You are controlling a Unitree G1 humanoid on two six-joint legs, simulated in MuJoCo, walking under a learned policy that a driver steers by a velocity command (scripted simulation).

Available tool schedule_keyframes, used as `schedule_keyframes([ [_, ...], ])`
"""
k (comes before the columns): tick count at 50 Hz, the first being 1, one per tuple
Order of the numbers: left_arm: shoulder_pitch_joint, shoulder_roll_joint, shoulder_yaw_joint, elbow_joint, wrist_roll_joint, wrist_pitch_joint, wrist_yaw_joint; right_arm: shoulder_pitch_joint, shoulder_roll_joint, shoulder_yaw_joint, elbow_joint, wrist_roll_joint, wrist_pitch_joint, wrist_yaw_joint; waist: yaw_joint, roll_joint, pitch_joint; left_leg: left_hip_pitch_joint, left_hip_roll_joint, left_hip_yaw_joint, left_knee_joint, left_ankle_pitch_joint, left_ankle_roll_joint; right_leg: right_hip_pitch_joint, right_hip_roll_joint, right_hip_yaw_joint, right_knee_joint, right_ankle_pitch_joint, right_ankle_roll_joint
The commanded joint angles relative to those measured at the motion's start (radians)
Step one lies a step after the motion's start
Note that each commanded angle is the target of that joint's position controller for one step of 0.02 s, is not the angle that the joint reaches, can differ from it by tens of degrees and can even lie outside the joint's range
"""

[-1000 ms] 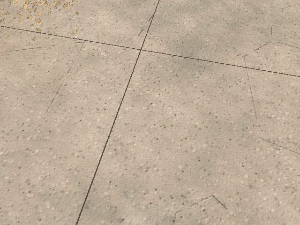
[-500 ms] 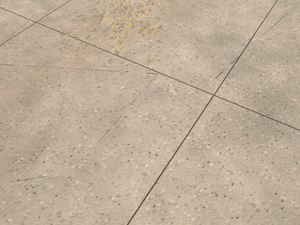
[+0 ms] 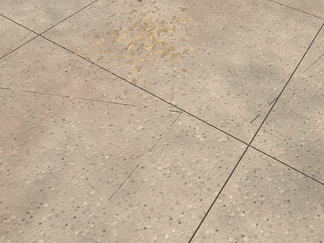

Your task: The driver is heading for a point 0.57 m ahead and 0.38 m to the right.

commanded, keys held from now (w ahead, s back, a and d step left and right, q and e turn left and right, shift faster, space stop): e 0.82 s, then w+e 0.18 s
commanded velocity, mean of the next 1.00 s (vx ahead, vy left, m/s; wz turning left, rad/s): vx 0.12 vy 0.00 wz -0.51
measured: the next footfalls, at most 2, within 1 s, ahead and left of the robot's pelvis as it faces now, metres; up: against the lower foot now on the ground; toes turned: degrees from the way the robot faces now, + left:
right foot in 0.28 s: +0.28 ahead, -0.13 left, +0.00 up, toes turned -9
left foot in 0.72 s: +0.33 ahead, +0.09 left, +0.00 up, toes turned -31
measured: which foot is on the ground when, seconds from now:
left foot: down 0.00-0.28, up 0.30-0.70, down 0.72-1.00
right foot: up 0.00-0.26, down 0.28-0.74, up 0.76-1.00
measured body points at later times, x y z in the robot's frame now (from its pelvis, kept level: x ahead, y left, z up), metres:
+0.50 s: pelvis +0.17 -0.04 -0.01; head +0.22 -0.06 +0.44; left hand +0.38 +0.21 -0.10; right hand +0.27 -0.34 -0.12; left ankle +0.22 +0.12 -0.68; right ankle +0.24 -0.12 -0.74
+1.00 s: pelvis +0.24 +0.00 +0.00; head +0.26 +0.00 +0.45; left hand +0.52 +0.16 -0.10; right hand +0.17 -0.30 -0.09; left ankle +0.29 +0.11 -0.74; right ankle +0.16 -0.12 -0.67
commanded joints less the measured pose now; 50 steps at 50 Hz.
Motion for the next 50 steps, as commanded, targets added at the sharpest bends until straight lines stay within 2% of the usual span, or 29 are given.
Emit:
schedule_keyframes([
  [1, 0.065, 0.041, 0.016, -0.039, 0.010, 0.015, 0.010, -0.076, -0.122, -0.034, -0.045, -0.014, -0.036, -0.014, 0.046, 0.124, -0.026, 0.005, 0.263, -0.089, -0.190, 0.523, 0.155, -0.030, -0.009, 0.039, -0.060, 0.108, 0.033],
  [4, -0.025, 0.011, 0.004, -0.073, 0.022, 0.009, -0.005, -0.090, -0.137, -0.035, -0.031, -0.010, -0.026, -0.036, 0.018, 0.124, -0.015, -0.004, 0.214, 0.040, -0.180, 0.543, 0.118, 0.027, 0.014, -0.018, -0.309, 0.315, 0.028],
  [6, -0.088, 0.000, -0.001, -0.106, 0.026, 0.008, -0.023, -0.054, -0.160, -0.040, -0.011, -0.004, -0.014, -0.048, -0.013, 0.111, -0.028, 0.052, 0.237, 0.051, -0.160, 0.563, 0.116, 0.043, 0.030, -0.042, -0.411, 0.383, 0.018],
  [8, -0.104, 0.020, 0.006, -0.132, 0.025, 0.012, -0.040, -0.043, -0.178, -0.047, 0.005, 0.008, 0.003, -0.056, -0.016, 0.114, -0.041, 0.129, 0.272, 0.048, -0.114, 0.575, 0.110, 0.031, 0.034, -0.045, -0.458, 0.346, 0.000],
  [11, -0.084, 0.062, 0.025, -0.160, 0.032, 0.018, -0.060, -0.067, -0.197, -0.058, 0.007, 0.032, 0.033, -0.070, 0.011, 0.127, -0.057, 0.202, 0.303, 0.046, 0.022, 0.670, 0.082, 0.046, 0.064, -0.077, -0.493, 0.196, -0.048],
  [12, -0.031, 0.079, 0.036, -0.154, 0.033, 0.018, -0.062, -0.080, -0.200, -0.061, 0.003, 0.037, 0.044, -0.076, 0.039, 0.124, -0.082, 0.200, 0.290, 0.055, 0.121, 0.727, 0.064, 0.111, 0.095, -0.100, -0.523, 0.172, -0.068],
  [13, 0.065, 0.113, 0.056, -0.133, 0.033, 0.014, -0.055, -0.081, -0.185, -0.056, -0.001, 0.038, 0.053, -0.079, 0.085, 0.085, -0.133, 0.173, 0.236, 0.083, 0.290, 0.701, 0.027, 0.245, 0.138, -0.115, -0.607, 0.255, -0.098],
  [14, 0.125, 0.199, 0.082, -0.136, 0.036, 0.013, -0.033, -0.030, -0.166, -0.047, -0.011, 0.014, 0.050, -0.077, 0.099, -0.060, -0.202, 0.016, 0.148, 0.100, 0.551, 0.414, -0.044, 0.451, 0.035, 0.060, -0.637, 0.699, -0.157],
  [15, 0.107, 0.285, 0.090, -0.160, 0.045, 0.020, -0.017, 0.062, -0.077, -0.019, -0.032, -0.039, 0.043, -0.062, 0.010, -0.265, -0.301, -0.320, -0.053, 0.046, 0.893, -0.495, -0.125, 0.725, -0.206, 0.448, -0.586, 1.122, -0.361],
  [16, 0.113, 0.225, 0.074, -0.188, 0.051, 0.020, -0.022, 0.052, -0.127, -0.020, -0.020, -0.011, 0.036, -0.042, 0.061, -0.155, -0.473, -0.373, -0.059, -0.184, 1.023, -0.530, -0.120, 0.778, -0.244, 0.606, -0.670, 0.903, -0.437],
  [17, 0.034, 0.182, 0.065, -0.213, 0.038, 0.019, -0.023, -0.016, -0.163, -0.029, -0.036, 0.025, 0.039, -0.036, 0.057, -0.067, -0.377, -0.437, -0.013, -0.206, 1.025, -0.450, -0.102, 0.707, -0.207, 0.515, -0.703, 0.704, -0.400],
  [18, -0.017, 0.140, 0.056, -0.218, 0.016, 0.025, -0.016, -0.064, -0.156, -0.028, -0.040, 0.020, 0.045, -0.043, 0.042, 0.012, -0.271, -0.465, 0.019, -0.192, 0.965, -0.372, -0.099, 0.600, -0.159, 0.443, -0.730, 0.530, -0.345],
  [19, -0.055, 0.113, 0.047, -0.226, 0.007, 0.035, -0.008, -0.091, -0.156, -0.031, -0.038, 0.008, 0.055, -0.055, 0.025, 0.042, -0.202, -0.452, 0.047, -0.190, 0.888, -0.319, -0.101, 0.490, -0.127, 0.398, -0.759, 0.424, -0.308],
  [20, -0.076, 0.106, 0.043, -0.234, 0.015, 0.042, 0.000, -0.092, -0.161, -0.035, -0.043, 0.005, 0.065, -0.060, 0.000, 0.017, -0.168, -0.393, 0.056, -0.192, 0.816, -0.285, -0.099, 0.392, -0.096, 0.374, -0.784, 0.358, -0.287],
  [22, -0.086, 0.121, 0.051, -0.249, 0.034, 0.052, 0.010, -0.075, -0.133, -0.030, -0.039, 0.005, 0.072, -0.063, -0.015, -0.034, -0.155, -0.323, 0.033, -0.169, 0.687, -0.254, -0.110, 0.319, -0.054, 0.339, -0.800, 0.358, -0.266],
  [23, -0.076, 0.133, 0.056, -0.251, 0.036, 0.055, 0.017, -0.075, -0.121, -0.026, -0.035, 0.005, 0.071, -0.066, -0.012, -0.042, -0.165, -0.305, 0.023, -0.166, 0.630, -0.246, -0.120, 0.314, -0.045, 0.329, -0.796, 0.378, -0.265],
  [27, -0.077, 0.159, 0.068, -0.265, 0.024, 0.075, 0.041, -0.101, -0.114, -0.022, -0.032, 0.009, 0.074, -0.065, 0.005, -0.061, -0.190, -0.252, 0.009, -0.181, 0.489, -0.151, -0.145, 0.286, -0.019, 0.347, -0.794, 0.215, -0.238],
  [32, -0.075, 0.149, 0.069, -0.277, 0.025, 0.096, 0.040, -0.134, -0.125, -0.028, -0.044, 0.017, 0.054, -0.051, 0.029, -0.115, -0.157, -0.199, -0.005, -0.188, 0.326, -0.144, -0.130, 0.292, -0.004, 0.432, -0.782, 0.070, -0.212],
  [35, -0.094, 0.138, 0.066, -0.287, 0.012, 0.107, 0.042, -0.075, -0.133, -0.039, -0.027, 0.021, 0.035, -0.038, -0.010, -0.122, -0.152, -0.068, -0.004, -0.164, 0.076, -0.038, -0.093, 0.291, 0.027, 0.457, -0.717, 0.118, -0.175],
  [36, -0.072, 0.114, 0.058, -0.286, 0.008, 0.108, 0.042, -0.050, -0.172, -0.052, -0.022, 0.012, 0.033, -0.040, -0.010, -0.076, -0.157, 0.028, 0.080, -0.214, -0.006, 0.014, -0.060, 0.233, 0.072, 0.421, -0.654, 0.042, -0.133],
  [37, -0.031, 0.065, 0.045, -0.293, 0.014, 0.106, 0.038, -0.065, -0.255, -0.068, -0.035, -0.009, 0.042, -0.046, 0.032, 0.150, -0.151, 0.106, 0.297, -0.430, -0.066, 0.064, 0.041, 0.094, 0.185, 0.260, -0.452, -0.184, -0.071],
  [38, -0.050, 0.111, 0.061, -0.320, 0.013, 0.093, 0.035, -0.077, -0.270, -0.073, -0.033, -0.043, 0.048, -0.043, 0.032, 0.359, -0.106, 0.041, 0.420, -0.616, -0.103, 0.190, 0.183, -0.035, 0.263, 0.115, -0.223, -0.339, -0.022],
  [39, -0.017, 0.180, 0.083, -0.292, 0.024, 0.088, 0.033, -0.129, -0.209, -0.057, -0.064, -0.035, 0.046, -0.047, 0.039, 0.256, -0.101, 0.027, 0.420, -0.559, -0.081, 0.215, 0.197, -0.039, 0.200, 0.133, -0.056, -0.288, 0.009],
  [40, 0.000, 0.186, 0.091, -0.264, 0.017, 0.093, 0.032, -0.165, -0.165, -0.046, -0.074, -0.019, 0.048, -0.052, 0.048, 0.192, -0.090, 0.020, 0.353, -0.449, -0.057, 0.211, 0.151, -0.034, 0.192, 0.119, 0.005, -0.226, 0.025],
  [41, 0.018, 0.156, 0.086, -0.243, 0.017, 0.105, 0.037, -0.182, -0.149, -0.041, -0.080, -0.004, 0.051, -0.057, 0.051, 0.167, -0.085, 0.041, 0.299, -0.373, -0.041, 0.192, 0.115, -0.048, 0.185, 0.104, 0.058, -0.177, 0.043],
  [42, 0.019, 0.132, 0.077, -0.242, 0.018, 0.113, 0.035, -0.164, -0.141, -0.036, -0.076, 0.008, 0.054, -0.061, 0.032, 0.168, -0.083, 0.067, 0.288, -0.341, -0.055, 0.119, 0.112, -0.087, 0.170, 0.088, 0.103, -0.123, 0.056],
  [45, -0.078, 0.091, 0.055, -0.290, 0.003, 0.106, 0.019, -0.071, -0.162, -0.040, -0.060, 0.008, 0.062, -0.074, -0.040, 0.229, -0.056, 0.140, 0.266, -0.299, -0.139, -0.178, 0.115, -0.166, 0.122, 0.001, 0.013, -0.043, 0.071],
  [47, -0.135, 0.083, 0.049, -0.316, 0.005, 0.094, 0.013, -0.017, -0.185, -0.047, -0.052, 0.007, 0.057, -0.076, -0.079, 0.225, -0.054, 0.201, 0.297, -0.309, -0.161, -0.233, 0.124, -0.185, 0.096, -0.006, -0.074, -0.046, 0.075],
  [50, -0.152, 0.059, 0.036, -0.331, 0.011, 0.078, 0.001, -0.003, -0.217, -0.060, -0.047, 0.015, 0.044, -0.067, -0.086, 0.216, -0.050, 0.194, 0.327, -0.267, -0.182, -0.239, 0.125, -0.118, 0.065, -0.032, -0.209, -0.052, 0.056],
])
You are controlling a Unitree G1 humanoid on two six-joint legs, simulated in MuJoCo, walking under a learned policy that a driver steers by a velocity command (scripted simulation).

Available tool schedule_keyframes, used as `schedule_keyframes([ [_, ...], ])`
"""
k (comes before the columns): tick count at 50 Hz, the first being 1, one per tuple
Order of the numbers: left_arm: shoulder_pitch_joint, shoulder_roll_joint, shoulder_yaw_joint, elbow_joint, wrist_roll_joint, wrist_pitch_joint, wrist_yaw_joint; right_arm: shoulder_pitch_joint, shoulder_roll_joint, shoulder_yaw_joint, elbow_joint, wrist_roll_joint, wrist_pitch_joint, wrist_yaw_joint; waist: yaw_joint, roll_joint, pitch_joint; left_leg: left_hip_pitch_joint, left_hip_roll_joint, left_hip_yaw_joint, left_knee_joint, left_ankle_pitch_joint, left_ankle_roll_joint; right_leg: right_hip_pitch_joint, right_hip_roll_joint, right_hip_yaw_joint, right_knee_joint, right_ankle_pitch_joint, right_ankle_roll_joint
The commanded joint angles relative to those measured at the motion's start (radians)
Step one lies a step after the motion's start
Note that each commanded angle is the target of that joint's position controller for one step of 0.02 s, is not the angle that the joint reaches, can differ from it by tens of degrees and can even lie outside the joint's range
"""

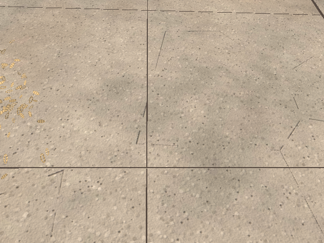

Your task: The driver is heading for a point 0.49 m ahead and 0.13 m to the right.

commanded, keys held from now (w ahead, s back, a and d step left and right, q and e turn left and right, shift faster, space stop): w+e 0.36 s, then w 0.26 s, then no key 0.38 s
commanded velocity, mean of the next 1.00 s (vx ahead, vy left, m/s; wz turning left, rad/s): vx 0.35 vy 0.00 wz -0.35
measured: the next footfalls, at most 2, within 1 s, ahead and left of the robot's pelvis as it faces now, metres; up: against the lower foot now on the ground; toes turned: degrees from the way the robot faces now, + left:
right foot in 0.20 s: +0.08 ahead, -0.15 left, +0.00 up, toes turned -10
left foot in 0.64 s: +0.48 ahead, -0.04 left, +0.00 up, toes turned -18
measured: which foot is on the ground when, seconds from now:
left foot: down 0.00-0.20, up 0.22-0.62, down 0.64-1.00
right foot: up 0.00-0.18, down 0.20-0.66, up 0.68-1.00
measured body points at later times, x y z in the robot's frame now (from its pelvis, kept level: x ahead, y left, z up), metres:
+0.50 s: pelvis +0.17 -0.08 +0.00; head +0.20 -0.12 +0.45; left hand +0.27 +0.18 -0.10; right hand +0.31 -0.38 -0.10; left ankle +0.39 +0.02 -0.69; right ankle +0.05 -0.15 -0.75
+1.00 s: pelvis +0.40 -0.12 +0.00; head +0.43 -0.13 +0.44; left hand +0.64 +0.08 -0.11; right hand +0.40 -0.40 -0.13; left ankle +0.44 -0.03 -0.75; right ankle +0.43 -0.28 -0.73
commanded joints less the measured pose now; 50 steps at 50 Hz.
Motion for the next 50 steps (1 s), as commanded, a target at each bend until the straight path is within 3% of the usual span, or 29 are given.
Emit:
schedule_keyframes([
  [1, -0.148, 0.037, -0.006, -0.134, 0.003, -0.039, -0.014, 0.028, -0.224, -0.065, -0.044, 0.008, -0.021, 0.004, -0.059, 0.197, -0.004, 0.158, 0.250, -0.217, -0.209, -0.187, 0.173, -0.131, -0.036, -0.035, -0.137, -0.004, -0.020],
  [6, -0.107, 0.043, -0.007, -0.121, -0.004, -0.046, -0.032, 0.012, -0.248, -0.076, -0.029, 0.031, -0.038, 0.042, -0.022, 0.186, 0.024, 0.042, 0.255, -0.113, -0.188, -0.150, 0.163, 0.099, -0.027, -0.100, -0.348, 0.002, -0.094],
  [8, -0.012, 0.043, -0.001, -0.081, -0.003, -0.046, -0.032, -0.013, -0.235, -0.073, -0.022, 0.043, -0.035, 0.051, 0.041, 0.142, 0.004, -0.032, 0.236, -0.050, -0.089, -0.144, 0.134, 0.277, 0.013, -0.147, -0.477, 0.073, -0.129],
  [9, 0.087, 0.077, 0.020, -0.045, -0.007, -0.045, -0.025, -0.003, -0.198, -0.060, -0.017, 0.034, -0.037, 0.052, 0.084, 0.095, -0.039, -0.112, 0.197, 0.009, 0.050, -0.074, 0.103, 0.445, 0.046, -0.145, -0.499, 0.057, -0.155],
  [10, 0.236, 0.151, 0.050, -0.015, -0.013, -0.046, -0.014, -0.025, -0.130, -0.036, -0.034, 0.006, -0.042, 0.054, 0.150, -0.077, -0.091, -0.283, 0.115, 0.113, 0.399, -0.094, 0.031, 0.642, -0.083, 0.079, -0.578, 0.004, -0.215],
  [11, 0.270, 0.295, 0.068, -0.043, -0.006, -0.064, -0.015, -0.090, -0.081, -0.018, -0.133, -0.016, -0.067, 0.052, 0.138, -0.326, -0.110, -0.685, -0.063, 0.053, 0.730, -0.368, -0.034, 0.789, -0.321, 0.670, -0.731, -0.200, -0.412],
  [12, 0.259, 0.202, 0.042, -0.048, -0.002, -0.091, -0.023, -0.134, -0.166, -0.036, -0.134, 0.017, -0.093, 0.057, 0.168, -0.183, -0.093, -0.781, -0.017, -0.107, 0.855, -0.340, -0.019, 0.761, -0.358, 0.718, -0.799, -0.282, -0.453],
  [13, 0.214, 0.145, 0.020, -0.047, 0.006, -0.107, -0.024, -0.128, -0.197, -0.044, -0.132, 0.038, -0.110, 0.068, 0.129, -0.168, -0.022, -0.789, 0.020, -0.119, 0.841, -0.238, 0.006, 0.699, -0.332, 0.621, -0.797, -0.220, -0.424],
  [14, 0.163, 0.108, 0.007, -0.057, 0.009, -0.114, -0.023, -0.101, -0.198, -0.045, -0.106, 0.024, -0.116, 0.070, 0.095, -0.104, 0.014, -0.743, 0.049, -0.114, 0.792, -0.148, 0.008, 0.629, -0.282, 0.509, -0.782, -0.114, -0.389],
  [15, 0.116, 0.095, 0.001, -0.063, 0.009, -0.111, -0.020, -0.100, -0.199, -0.047, -0.095, -0.003, -0.119, 0.070, 0.071, -0.074, 0.036, -0.694, 0.060, -0.112, 0.714, -0.084, -0.002, 0.567, -0.242, 0.430, -0.783, 0.017, -0.363],
  [16, 0.090, 0.089, -0.006, -0.069, 0.014, -0.109, -0.014, -0.095, -0.195, -0.049, -0.089, -0.013, -0.117, 0.073, 0.049, -0.078, 0.038, -0.629, 0.062, -0.110, 0.660, -0.034, -0.012, 0.513, -0.207, 0.369, -0.792, 0.122, -0.344],
  [19, 0.089, 0.111, 0.000, -0.050, 0.014, -0.111, 0.008, -0.121, -0.145, -0.031, -0.079, -0.013, -0.105, 0.076, 0.039, -0.054, 0.024, -0.549, 0.019, -0.072, 0.501, 0.112, -0.058, 0.451, -0.158, 0.248, -0.799, 0.346, -0.328],
  [21, 0.115, 0.114, 0.002, -0.023, 0.008, -0.113, 0.019, -0.185, -0.103, -0.011, -0.086, -0.007, -0.103, 0.079, 0.064, -0.057, 0.033, -0.465, -0.008, -0.057, 0.329, 0.240, -0.068, 0.399, -0.119, 0.175, -0.795, 0.379, -0.296],
  [23, 0.164, 0.121, 0.004, 0.010, 0.003, -0.116, 0.023, -0.264, -0.084, 0.001, -0.104, 0.003, -0.105, 0.088, 0.099, -0.067, 0.049, -0.392, -0.030, -0.045, 0.220, 0.334, -0.063, 0.363, -0.120, 0.162, -0.809, 0.345, -0.281],
  [26, 0.207, 0.122, 0.006, 0.055, -0.006, -0.119, 0.021, -0.316, -0.104, -0.001, -0.125, 0.014, -0.108, 0.098, 0.110, -0.069, 0.080, -0.382, -0.028, -0.074, 0.134, 0.360, -0.029, 0.419, -0.167, 0.199, -0.802, 0.323, -0.273],
  [29, 0.212, 0.124, 0.011, 0.083, -0.003, -0.109, 0.024, -0.292, -0.132, -0.012, -0.123, 0.012, -0.111, 0.102, 0.086, -0.083, 0.078, -0.369, -0.027, -0.078, 0.100, 0.280, 0.017, 0.526, -0.209, 0.213, -0.744, 0.444, -0.251],
  [31, 0.202, 0.133, 0.014, 0.086, 0.003, -0.098, 0.024, -0.192, -0.167, -0.032, -0.102, 0.008, -0.110, 0.092, 0.033, -0.104, -0.004, -0.209, -0.080, -0.020, 0.099, 0.188, 0.058, 0.564, -0.183, 0.189, -0.594, 0.782, -0.229],
  [32, 0.188, 0.118, 0.005, 0.081, 0.009, -0.091, 0.025, -0.066, -0.197, -0.048, -0.074, -0.002, -0.109, 0.084, -0.037, -0.096, -0.097, -0.014, -0.073, -0.012, 0.094, 0.244, 0.094, 0.520, -0.128, 0.150, -0.411, 0.899, -0.194],
  [33, 0.191, 0.070, -0.015, 0.055, 0.030, -0.088, 0.028, 0.097, -0.247, -0.055, -0.058, -0.027, -0.109, 0.077, -0.092, -0.005, -0.260, 0.306, 0.101, -0.195, 0.161, 0.425, 0.164, 0.325, -0.064, 0.138, -0.122, 0.661, -0.153],
  [34, 0.380, -0.039, -0.044, 0.073, 0.012, -0.097, 0.019, 0.162, -0.294, -0.068, -0.015, -0.027, -0.102, 0.086, -0.008, 0.341, -0.444, 0.650, 0.366, -0.679, 0.092, 0.411, 0.358, -0.019, 0.130, 0.114, 0.283, -0.217, -0.072],
  [35, 0.330, 0.073, -0.025, 0.097, 0.002, -0.104, 0.019, 0.160, -0.195, -0.045, -0.026, 0.004, -0.099, 0.089, -0.054, 0.226, -0.421, 0.594, 0.342, -0.738, 0.001, 0.370, 0.329, -0.076, 0.110, 0.209, 0.374, -0.281, -0.067],
  [36, 0.197, 0.117, -0.009, 0.067, -0.016, -0.105, 0.018, 0.073, -0.159, -0.031, -0.035, 0.008, -0.095, 0.083, -0.054, 0.156, -0.248, 0.447, 0.311, -0.545, -0.001, 0.439, 0.289, -0.123, 0.066, 0.180, 0.374, -0.225, -0.063],
  [37, 0.128, 0.114, -0.014, 0.051, -0.003, -0.103, 0.024, 0.006, -0.140, -0.022, -0.039, 0.001, -0.091, 0.080, -0.027, 0.067, -0.164, 0.306, 0.267, -0.428, -0.010, 0.566, 0.262, -0.100, 0.018, 0.132, 0.324, -0.170, -0.057],
  [38, 0.084, 0.109, -0.010, 0.040, 0.015, -0.100, 0.027, -0.030, -0.118, -0.014, -0.035, -0.002, -0.089, 0.079, -0.006, 0.044, -0.098, 0.186, 0.233, -0.353, -0.027, 0.676, 0.253, -0.075, -0.010, 0.101, 0.260, -0.143, -0.049],
  [39, 0.102, 0.088, -0.011, 0.039, 0.018, -0.093, 0.026, -0.045, -0.110, -0.008, -0.028, -0.014, -0.092, 0.078, 0.031, 0.070, -0.087, 0.104, 0.206, -0.303, -0.052, 0.731, 0.243, -0.006, -0.039, 0.094, 0.209, -0.114, -0.047],
  [41, 0.151, 0.023, -0.026, 0.056, 0.017, -0.076, 0.028, -0.084, -0.093, 0.000, -0.007, -0.017, -0.097, 0.078, 0.073, 0.108, -0.090, 0.013, 0.176, -0.227, -0.088, 0.787, 0.250, 0.086, -0.052, 0.073, 0.069, -0.084, -0.030],
  [43, 0.134, -0.007, -0.038, 0.049, 0.025, -0.066, 0.034, -0.115, -0.119, -0.005, 0.012, -0.016, -0.094, 0.073, 0.083, 0.122, -0.096, -0.038, 0.166, -0.169, -0.103, 0.833, 0.254, 0.147, -0.054, 0.047, -0.094, -0.039, -0.016],
  [46, 0.080, 0.003, -0.041, 0.047, 0.025, -0.057, 0.032, -0.111, -0.156, -0.013, 0.036, -0.007, -0.072, 0.064, 0.059, 0.127, -0.127, -0.046, 0.147, -0.123, -0.114, 0.713, 0.230, 0.235, -0.046, 0.023, -0.257, 0.145, -0.018],
  [50, 0.002, 0.026, -0.030, 0.034, 0.029, -0.047, 0.029, -0.105, -0.150, -0.003, 0.069, 0.001, -0.045, 0.064, 0.046, 0.106, -0.077, -0.071, 0.143, -0.145, -0.095, 0.349, 0.196, 0.303, -0.033, 0.014, -0.421, 0.219, -0.046],
])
